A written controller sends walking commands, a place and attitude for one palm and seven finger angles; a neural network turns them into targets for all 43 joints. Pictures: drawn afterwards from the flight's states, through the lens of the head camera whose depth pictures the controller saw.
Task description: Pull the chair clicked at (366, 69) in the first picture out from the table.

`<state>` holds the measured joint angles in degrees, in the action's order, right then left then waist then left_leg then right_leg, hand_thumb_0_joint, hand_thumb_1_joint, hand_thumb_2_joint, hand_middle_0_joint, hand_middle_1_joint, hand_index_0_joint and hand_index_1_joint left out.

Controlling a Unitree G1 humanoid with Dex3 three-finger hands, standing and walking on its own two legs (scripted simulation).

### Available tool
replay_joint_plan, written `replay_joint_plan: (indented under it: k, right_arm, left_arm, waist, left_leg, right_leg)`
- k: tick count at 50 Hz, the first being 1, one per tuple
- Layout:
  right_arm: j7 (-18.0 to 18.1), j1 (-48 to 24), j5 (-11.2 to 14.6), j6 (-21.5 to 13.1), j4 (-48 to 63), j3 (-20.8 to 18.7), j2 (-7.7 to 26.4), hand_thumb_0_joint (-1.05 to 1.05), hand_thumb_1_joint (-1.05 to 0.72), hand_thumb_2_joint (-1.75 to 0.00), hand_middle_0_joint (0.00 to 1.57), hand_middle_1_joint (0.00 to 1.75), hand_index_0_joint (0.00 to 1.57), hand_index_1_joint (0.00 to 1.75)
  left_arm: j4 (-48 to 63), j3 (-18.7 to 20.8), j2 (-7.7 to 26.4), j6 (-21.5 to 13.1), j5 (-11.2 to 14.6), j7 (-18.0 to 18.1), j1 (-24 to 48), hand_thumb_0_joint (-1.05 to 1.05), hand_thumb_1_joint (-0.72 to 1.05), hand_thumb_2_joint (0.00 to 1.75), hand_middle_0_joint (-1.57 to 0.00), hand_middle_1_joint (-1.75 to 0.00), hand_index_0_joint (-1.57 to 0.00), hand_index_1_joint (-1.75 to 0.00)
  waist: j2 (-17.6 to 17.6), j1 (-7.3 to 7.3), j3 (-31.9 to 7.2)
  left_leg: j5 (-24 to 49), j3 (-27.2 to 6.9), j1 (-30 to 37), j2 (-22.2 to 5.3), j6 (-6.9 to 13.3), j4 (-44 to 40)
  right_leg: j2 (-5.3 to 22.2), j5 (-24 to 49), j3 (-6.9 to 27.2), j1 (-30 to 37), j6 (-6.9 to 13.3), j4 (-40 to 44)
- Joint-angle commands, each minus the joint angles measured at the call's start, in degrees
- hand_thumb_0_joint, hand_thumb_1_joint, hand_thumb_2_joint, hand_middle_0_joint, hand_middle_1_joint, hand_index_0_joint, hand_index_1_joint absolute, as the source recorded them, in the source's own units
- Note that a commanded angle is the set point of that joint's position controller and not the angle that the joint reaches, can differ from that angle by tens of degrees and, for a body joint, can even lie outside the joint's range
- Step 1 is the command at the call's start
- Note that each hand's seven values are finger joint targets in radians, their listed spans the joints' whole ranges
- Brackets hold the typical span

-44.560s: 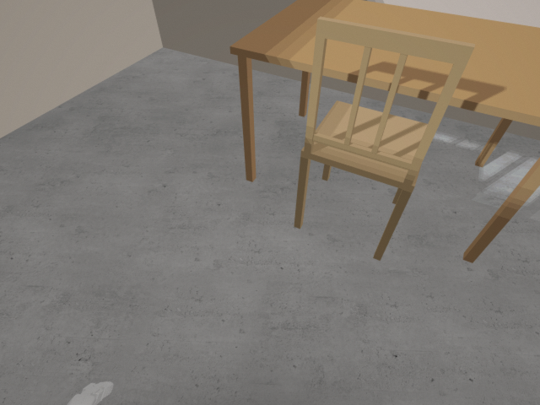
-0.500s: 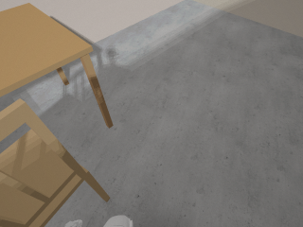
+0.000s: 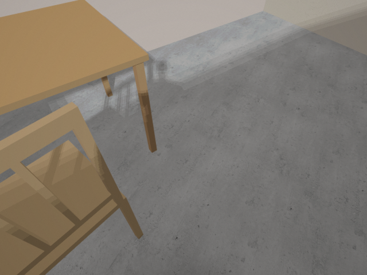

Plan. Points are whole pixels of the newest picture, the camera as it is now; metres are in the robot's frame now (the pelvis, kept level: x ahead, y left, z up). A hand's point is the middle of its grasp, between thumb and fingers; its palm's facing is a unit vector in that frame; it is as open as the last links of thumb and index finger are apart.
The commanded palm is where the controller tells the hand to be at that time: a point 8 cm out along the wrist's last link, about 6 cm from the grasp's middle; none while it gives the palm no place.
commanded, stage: turn to face it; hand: left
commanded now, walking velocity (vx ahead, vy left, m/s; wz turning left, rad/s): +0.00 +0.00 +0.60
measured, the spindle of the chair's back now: (11, 227) +0.22 +0.41 -0.05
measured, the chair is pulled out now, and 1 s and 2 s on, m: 0.30 0.30 0.30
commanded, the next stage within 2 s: come to a stop and stand still in 0.86 s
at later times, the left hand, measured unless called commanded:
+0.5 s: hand out of the picture +0.04 +0.21 -0.15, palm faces +0.38 -0.89 -0.25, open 7.4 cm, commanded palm none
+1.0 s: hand out of the picture -0.06 +0.20 -0.17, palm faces +0.58 -0.78 -0.22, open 7.4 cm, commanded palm none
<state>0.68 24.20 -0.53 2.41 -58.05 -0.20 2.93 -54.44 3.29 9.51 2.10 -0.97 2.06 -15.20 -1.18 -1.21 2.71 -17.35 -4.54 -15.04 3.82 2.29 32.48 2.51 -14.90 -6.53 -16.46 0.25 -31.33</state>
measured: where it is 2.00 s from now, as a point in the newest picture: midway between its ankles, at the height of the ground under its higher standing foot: outside the picture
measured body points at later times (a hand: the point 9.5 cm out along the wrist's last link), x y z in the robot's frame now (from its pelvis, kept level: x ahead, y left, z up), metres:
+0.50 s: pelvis +0.01 -0.01 -0.01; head +0.05 -0.01 +0.44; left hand +0.02 +0.25 -0.14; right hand +0.14 -0.23 -0.16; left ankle -0.03 +0.12 -0.73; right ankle +0.08 -0.12 -0.74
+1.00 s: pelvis +0.02 +0.02 +0.01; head +0.06 +0.06 +0.45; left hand -0.09 +0.24 -0.15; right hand +0.21 -0.14 -0.14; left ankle -0.03 +0.11 -0.73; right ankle +0.08 -0.10 -0.67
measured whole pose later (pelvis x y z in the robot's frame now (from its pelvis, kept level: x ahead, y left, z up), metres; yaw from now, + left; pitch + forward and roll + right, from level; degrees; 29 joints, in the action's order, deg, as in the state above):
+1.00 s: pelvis +0.02 +0.02 +0.01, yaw +34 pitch +0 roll -1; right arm 1.4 11.2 -1.2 0.7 -55.1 -2.8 9.6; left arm -55.6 3.2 10.6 2.1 -1.1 1.2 -14.1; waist 0.0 0.4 6.4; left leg -15.5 -0.5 -14.3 0.7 1.8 29.6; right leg 3.6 -29.3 -3.1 -24.2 -2.3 -56.4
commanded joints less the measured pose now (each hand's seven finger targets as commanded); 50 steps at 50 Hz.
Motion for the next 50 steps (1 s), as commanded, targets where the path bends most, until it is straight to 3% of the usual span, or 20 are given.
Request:
replay_joint_plan:
  k: [1, 3, 5, 9, 11, 13, 16, 22, 23, 24, 25, 27, 30, 36, 39, 40, 41, 43, 45, 50]
  right_arm:
    - [0.6, 0.2, -0.1, -0.6, 5.6, -3.5, 9.2, 0.0, -0.9, -0.9, 0.2, 0.3, 0.2, 0.3]
    - [0.6, 0.1, -0.3, 0.0, 5.5, -4.1, 8.2, 0.0, -0.9, -0.9, 0.2, 0.3, 0.2, 0.3]
    - [0.0, -1.6, -0.3, -0.1, 6.0, -4.1, 8.2, 0.0, -0.9, -0.9, 0.2, 0.3, 0.2, 0.3]
    - [-0.8, 2.1, 0.0, -0.8, 3.7, -3.6, 6.9, 0.0, -0.9, -0.9, 0.2, 0.3, 0.2, 0.3]
    - [0.0, 4.1, -0.7, -1.7, 3.9, -5.2, 15.9, 0.0, -0.9, -0.9, 0.2, 0.3, 0.2, 0.3]
    - [0.7, 3.1, -1.4, -1.8, 4.9, -5.7, 19.1, 0.0, -0.9, -0.9, 0.2, 0.3, 0.2, 0.3]
    - [1.0, -5.7, -1.4, -2.5, 7.2, -5.0, 17.8, 0.0, -0.9, -0.9, 0.2, 0.3, 0.2, 0.3]
    - [0.8, -12.1, -0.7, -1.2, 9.0, -5.5, 19.4, 0.0, -0.9, -0.9, 0.2, 0.3, 0.2, 0.3]
    - [0.4, -11.4, -0.3, -1.0, 9.5, -5.3, 17.6, 0.0, -0.9, -0.9, 0.2, 0.3, 0.2, 0.3]
    - [0.2, -8.7, 0.1, -1.0, 10.0, -4.9, 13.6, 0.0, -0.9, -0.9, 0.2, 0.3, 0.2, 0.3]
    - [0.2, -10.0, -0.3, -0.9, 10.2, -5.3, 14.1, 0.0, -0.9, -0.9, 0.2, 0.3, 0.2, 0.3]
    - [-0.9, -9.3, -0.6, -0.3, 9.7, -5.4, 13.3, 0.0, -0.9, -0.9, 0.2, 0.3, 0.2, 0.3]
    - [-1.4, -12.4, -0.5, 0.1, 8.8, -5.0, 13.1, 0.0, -0.9, -0.9, 0.2, 0.3, 0.2, 0.3]
    - [-1.4, -14.6, 0.3, -0.9, 7.8, -3.8, 9.4, 0.0, -0.9, -0.9, 0.2, 0.3, 0.2, 0.3]
    - [-1.2, -8.4, 0.2, -2.0, 5.4, -4.0, 11.0, 0.0, -0.9, -0.9, 0.2, 0.3, 0.2, 0.3]
    - [-1.0, -6.2, -0.2, -2.5, 4.7, -4.6, 14.8, 0.0, -0.9, -0.9, 0.2, 0.3, 0.2, 0.3]
    - [-0.5, -3.8, -0.7, -2.5, 4.5, -5.7, 19.3, 0.0, -0.9, -0.9, 0.2, 0.3, 0.2, 0.3]
    - [0.2, -3.8, -1.3, -1.7, 4.2, -5.3, 19.6, 0.0, -0.9, -0.9, 0.2, 0.3, 0.2, 0.3]
    - [1.1, -7.8, -1.1, -2.3, 4.8, -4.4, 16.1, 0.0, -0.9, -0.9, 0.2, 0.3, 0.2, 0.3]
    - [1.4, -8.2, -1.1, -2.5, 4.1, -4.3, 15.9, 0.0, -0.9, -0.9, 0.2, 0.3, 0.2, 0.3]
  left_arm:
    - [3.2, 2.2, 7.2, -1.3, -0.2, 0.4, -4.1, 0.0, 0.9, 0.9, -0.2, -0.3, -0.2, -0.3]
    - [3.9, 2.6, 8.7, -1.5, -0.4, 0.4, -3.3, 0.0, 0.9, 0.9, -0.2, -0.3, -0.2, -0.3]
    - [4.4, 2.7, 8.8, -2.0, -1.0, 0.6, -1.2, 0.0, 0.9, 0.9, -0.2, -0.3, -0.2, -0.3]
    - [4.3, 2.9, 9.0, -1.4, -0.5, 0.0, 0.7, 0.0, 0.9, 0.9, -0.2, -0.3, -0.2, -0.3]
    - [6.7, 1.6, 4.2, -0.8, 0.4, -0.5, 0.2, 0.0, 0.9, 0.9, -0.2, -0.3, -0.2, -0.3]
    - [9.1, 1.0, 5.7, -1.4, -0.1, -0.6, 5.4, 0.0, 0.9, 0.9, -0.2, -0.3, -0.2, -0.3]
    - [6.9, 1.5, 6.4, -1.6, 0.0, -0.9, 4.6, 0.0, 0.9, 0.9, -0.2, -0.3, -0.2, -0.3]
    - [4.9, 1.5, 5.8, -2.3, 0.1, -1.2, -3.1, 0.0, 0.9, 0.9, -0.2, -0.3, -0.2, -0.3]
    - [4.7, 1.9, 7.9, -2.7, -0.2, -0.8, -5.0, 0.0, 0.9, 0.9, -0.2, -0.3, -0.2, -0.3]
    - [5.2, 2.9, 12.9, -2.9, -0.9, -0.1, -5.0, 0.0, 0.9, 0.9, -0.2, -0.3, -0.2, -0.3]
    - [5.7, 2.9, 14.5, -2.6, -0.6, -0.3, -4.6, 0.0, 0.9, 0.9, -0.2, -0.3, -0.2, -0.3]
    - [6.9, 2.5, 12.0, -2.6, -0.5, -0.1, 0.9, 0.0, 0.9, 0.9, -0.2, -0.3, -0.2, -0.3]
    - [6.4, 2.1, 8.8, -3.2, -0.7, 0.1, 2.0, 0.0, 0.9, 0.9, -0.2, -0.3, -0.2, -0.3]
    - [4.3, 3.4, 11.4, -3.4, -1.1, -0.1, -2.9, 0.0, 0.9, 0.9, -0.2, -0.3, -0.2, -0.3]
    - [3.9, 3.5, 10.7, -2.8, -0.1, -0.4, -2.7, 0.0, 0.9, 0.9, -0.2, -0.3, -0.2, -0.3]
    - [4.4, 2.8, 8.1, -2.5, 0.3, -0.6, -3.7, 0.0, 0.9, 0.9, -0.2, -0.3, -0.2, -0.3]
    - [5.8, 1.5, 4.6, -2.3, 0.4, -0.7, -2.6, 0.0, 0.9, 0.9, -0.2, -0.3, -0.2, -0.3]
    - [7.2, 1.0, 5.8, -1.8, 0.0, 0.1, 2.1, 0.0, 0.9, 0.9, -0.2, -0.3, -0.2, -0.3]
    - [4.8, 1.2, 6.2, -2.0, 0.1, -0.3, 2.0, 0.0, 0.9, 0.9, -0.2, -0.3, -0.2, -0.3]
    - [2.7, 0.4, 4.0, -2.1, 0.0, -1.1, 1.5, 0.0, 0.9, 0.9, -0.2, -0.3, -0.2, -0.3]
  waist:
    - [11.7, 2.51, -2.1]
    - [16.9, 1.81, -4.8]
    - [13.8, 0.33, -3.6]
    - [2.4, -2.8, -0.6]
    - [-25.1, -3.05, 1.7]
    - [-13.3, -3.45, -0.5]
    - [-12.2, -0.12, -0.3]
    - [-5.0, 3.82, -3.8]
    - [0.4, 4.44, -4.7]
    - [15.8, 4.03, -5.1]
    - [20.1, 4.72, -3.9]
    - [10.1, 0.9, -2.2]
    - [14.8, 0.53, -0.7]
    - [12.5, 2.39, -2.4]
    - [9.4, -0.25, -5.1]
    - [-1.9, -0.93, -7.5]
    - [-16.3, -2.12, -6.7]
    - [-12.1, -3.27, -4.8]
    - [-17.4, -1.16, -4.4]
    - [-5.7, -0.22, -5.3]
  left_leg:
    - [-4.0, -2.9, -15.5, -2.5, 1.5, 2.0]
    - [-10.4, 3.7, -11.5, -2.0, -0.3, 18.9]
    - [-13.0, 3.7, -11.0, -5.7, -0.6, 25.2]
    - [0.1, 7.3, 1.8, -5.0, -0.5, -2.3]
    - [19.7, -24.2, 6.0, -22.0, 9.0, -15.3]
    - [17.4, -23.7, 4.5, -23.2, 12.9, -14.7]
    - [19.0, -16.8, 0.1, -17.7, 9.1, -12.1]
    - [9.2, -13.7, -7.2, -11.2, 4.5, -6.5]
    - [-0.6, -12.0, -13.7, -7.4, 2.4, -3.5]
    - [-12.8, -4.8, -21.2, -0.5, -1.1, 8.4]
    - [-17.3, 0.6, -20.5, 1.0, -2.1, 24.6]
    - [-12.2, -0.4, -17.6, -2.2, -1.8, 33.4]
    - [-8.5, 1.6, -17.0, -5.0, -2.8, 35.3]
    - [-9.4, 8.6, -9.1, -3.2, -2.6, 10.7]
    - [5.5, 8.2, 5.3, -2.8, -1.5, -7.6]
    - [13.6, -1.3, 12.4, -10.7, 1.1, -10.8]
    - [32.0, -17.8, 15.6, -23.4, 8.1, -12.5]
    - [36.1, -15.1, 11.6, -24.5, 12.9, -11.7]
    - [37.7, -10.8, 10.5, -19.6, 10.2, -10.4]
    - [36.1, -6.6, 9.6, -17.3, 8.3, -10.0]
  right_leg:
    - [13.6, -6.2, 10.1, 10.9, 5.8, 8.8]
    - [21.0, -7.0, 14.1, 6.6, 9.8, 13.8]
    - [23.2, -4.1, 12.5, 1.3, 10.3, 13.8]
    - [16.7, 2.0, -0.9, -5.5, 2.4, -2.1]
    - [3.3, -23.0, -4.3, -21.4, -4.8, -25.3]
    - [3.6, -18.9, 3.8, -21.2, -2.8, -33.8]
    - [2.8, -12.7, 6.2, -17.3, -3.1, -33.7]
    - [-2.6, -1.6, 3.2, 4.2, -3.0, -1.7]
    - [1.8, -1.0, 7.6, 12.1, -2.3, 6.6]
    - [15.3, -4.8, 23.6, 16.7, 1.6, 13.2]
    - [23.2, -1.9, 31.4, 11.7, 6.7, 17.4]
    - [20.2, -5.4, 24.7, 3.8, 8.5, 16.2]
    - [16.7, 7.3, 15.6, 2.7, 7.2, 13.2]
    - [15.6, 25.4, 7.9, 9.3, 6.6, 7.2]
    - [12.4, 21.6, 3.2, 5.0, 1.9, -1.5]
    - [8.2, 9.1, -0.4, -1.9, -0.8, -9.3]
    - [2.2, -18.7, -1.7, -13.3, -3.9, -18.8]
    - [2.2, -21.6, 4.9, -14.2, -2.4, -28.3]
    - [3.1, -16.5, 6.3, -14.6, -2.6, -30.1]
    - [0.9, -12.3, 4.2, -9.0, -2.7, -20.6]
